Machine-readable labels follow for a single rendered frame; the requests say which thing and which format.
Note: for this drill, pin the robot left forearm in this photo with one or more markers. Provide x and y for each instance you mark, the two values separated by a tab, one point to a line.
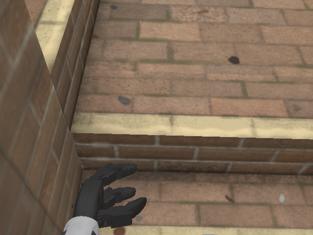
81	225

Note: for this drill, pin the left robot hand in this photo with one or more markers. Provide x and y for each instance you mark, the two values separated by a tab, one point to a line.
95	202

